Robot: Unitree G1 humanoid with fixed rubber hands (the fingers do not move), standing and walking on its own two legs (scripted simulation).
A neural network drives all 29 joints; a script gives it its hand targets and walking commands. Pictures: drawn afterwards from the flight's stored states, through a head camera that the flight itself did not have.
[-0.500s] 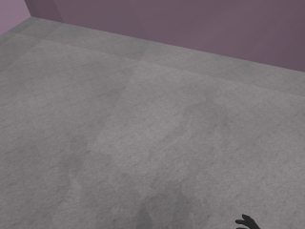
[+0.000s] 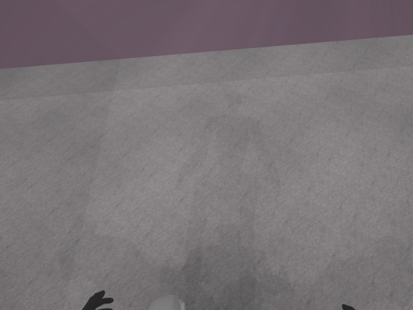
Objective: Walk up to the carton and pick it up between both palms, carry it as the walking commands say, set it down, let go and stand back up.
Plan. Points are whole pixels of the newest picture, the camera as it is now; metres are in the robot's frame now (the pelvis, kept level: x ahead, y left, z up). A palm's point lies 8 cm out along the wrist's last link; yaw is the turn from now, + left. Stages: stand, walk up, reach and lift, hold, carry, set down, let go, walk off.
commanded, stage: walk up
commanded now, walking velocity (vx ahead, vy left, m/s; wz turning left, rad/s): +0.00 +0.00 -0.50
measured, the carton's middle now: out of the picture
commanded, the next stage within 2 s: none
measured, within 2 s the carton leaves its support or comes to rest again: neither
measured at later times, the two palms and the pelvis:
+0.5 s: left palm out of the picture +0.14 +0.28 -0.13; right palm out of the picture -0.01 -0.23 -0.09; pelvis +0.00 +0.05 +0.01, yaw -17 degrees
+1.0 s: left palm (134, 309) +0.15 +0.16 -0.10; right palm out of the picture -0.10 -0.30 -0.13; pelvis -0.05 -0.02 +0.01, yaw -32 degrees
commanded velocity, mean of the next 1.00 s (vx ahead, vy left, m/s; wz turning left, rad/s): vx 0.00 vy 0.00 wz -0.50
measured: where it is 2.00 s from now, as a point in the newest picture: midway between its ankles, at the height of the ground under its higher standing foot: outside the picture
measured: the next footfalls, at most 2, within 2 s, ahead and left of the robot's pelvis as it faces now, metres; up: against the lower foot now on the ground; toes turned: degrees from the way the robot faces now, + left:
left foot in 0.26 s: +0.07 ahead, +0.12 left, +0.00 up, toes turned -2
right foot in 0.76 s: -0.03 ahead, -0.08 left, +0.00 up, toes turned -31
